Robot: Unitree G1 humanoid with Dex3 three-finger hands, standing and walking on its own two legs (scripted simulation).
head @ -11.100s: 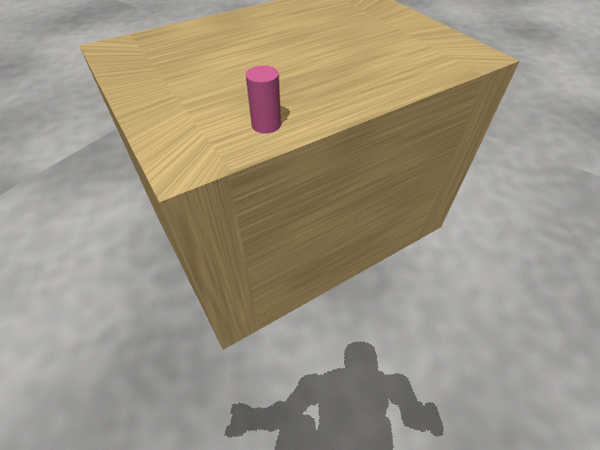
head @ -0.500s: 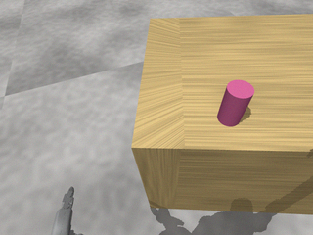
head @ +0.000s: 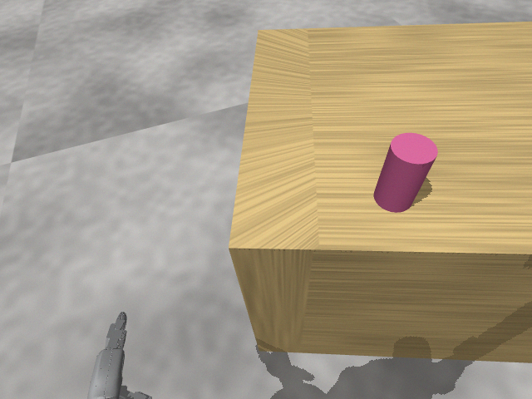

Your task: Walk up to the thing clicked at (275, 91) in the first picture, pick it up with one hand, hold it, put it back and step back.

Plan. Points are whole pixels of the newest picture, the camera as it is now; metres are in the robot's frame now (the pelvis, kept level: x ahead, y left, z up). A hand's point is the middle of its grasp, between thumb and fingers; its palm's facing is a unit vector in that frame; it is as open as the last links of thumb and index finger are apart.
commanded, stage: approach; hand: right
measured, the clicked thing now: (402, 174) +0.47 -0.18 +0.05
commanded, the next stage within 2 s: close in in 0.30 s
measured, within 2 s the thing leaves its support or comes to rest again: neither
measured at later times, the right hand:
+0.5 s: hand (454, 192) +0.44 -0.26 +0.04, palm faces +0.04 +1.00 +0.07, open 17.6 cm
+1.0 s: hand (418, 185) +0.44 -0.20 +0.05, palm faces +0.09 +1.00 +0.03, open 17.8 cm
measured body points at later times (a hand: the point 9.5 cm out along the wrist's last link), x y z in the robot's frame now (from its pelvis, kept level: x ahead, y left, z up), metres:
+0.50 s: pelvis -0.01 +0.00 -0.03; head +0.08 -0.03 +0.42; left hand +0.13 +0.27 -0.07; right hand +0.43 -0.32 +0.04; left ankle +0.01 +0.13 -0.73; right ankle -0.01 -0.11 -0.73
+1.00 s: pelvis -0.02 +0.00 -0.04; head +0.05 -0.02 +0.40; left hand +0.11 +0.27 -0.07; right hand +0.43 -0.26 +0.05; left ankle +0.01 +0.13 -0.73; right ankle -0.01 -0.11 -0.73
